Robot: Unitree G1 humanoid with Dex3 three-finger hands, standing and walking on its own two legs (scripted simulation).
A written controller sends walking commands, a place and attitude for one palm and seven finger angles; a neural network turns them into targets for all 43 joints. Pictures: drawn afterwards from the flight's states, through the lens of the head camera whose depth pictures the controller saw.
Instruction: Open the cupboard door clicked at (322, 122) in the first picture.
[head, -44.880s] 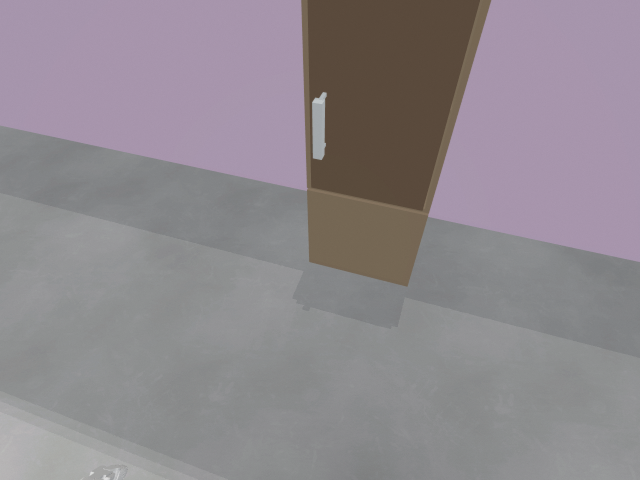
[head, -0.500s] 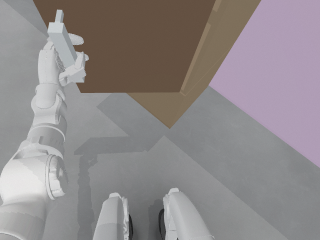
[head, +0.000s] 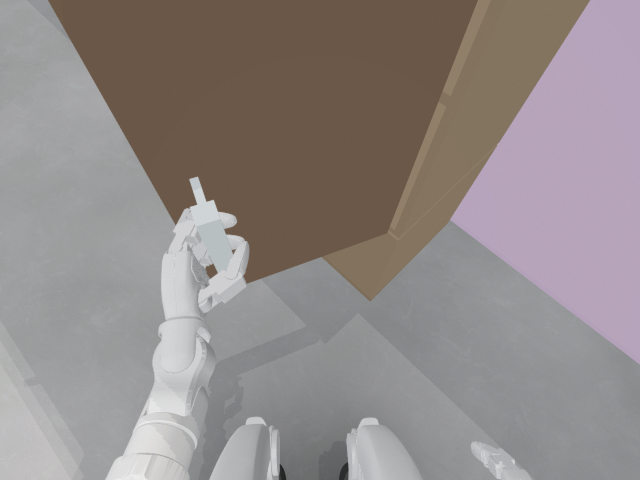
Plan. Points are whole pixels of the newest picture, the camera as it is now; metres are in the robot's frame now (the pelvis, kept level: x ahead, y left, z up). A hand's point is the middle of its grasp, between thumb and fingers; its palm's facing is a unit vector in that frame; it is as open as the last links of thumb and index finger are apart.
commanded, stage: pull the door open along its arc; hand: left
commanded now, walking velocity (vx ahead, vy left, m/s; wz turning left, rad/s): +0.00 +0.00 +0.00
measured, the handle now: (215, 235) +0.41 +0.14 +0.01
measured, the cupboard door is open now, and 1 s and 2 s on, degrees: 68 91 92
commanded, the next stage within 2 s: open thumb and fingers to let go in 0.48 s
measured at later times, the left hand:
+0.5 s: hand (309, 345) +0.27 +0.02 +0.01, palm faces +0.31 -0.95 -0.04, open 6.6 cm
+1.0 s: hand (311, 343) +0.28 +0.01 +0.01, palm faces +0.39 -0.92 -0.04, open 10.6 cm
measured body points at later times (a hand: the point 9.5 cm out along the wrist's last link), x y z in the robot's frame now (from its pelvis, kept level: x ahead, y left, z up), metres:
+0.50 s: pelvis +0.00 -0.06 +0.00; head +0.08 -0.07 +0.44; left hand +0.25 +0.07 +0.02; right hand +0.20 -0.24 -0.11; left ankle +0.00 +0.09 -0.63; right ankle +0.00 -0.11 -0.63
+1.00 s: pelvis -0.02 -0.07 -0.01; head +0.07 -0.10 +0.43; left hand +0.25 +0.06 +0.01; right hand +0.17 -0.28 -0.14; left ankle +0.00 +0.09 -0.63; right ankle +0.00 -0.11 -0.63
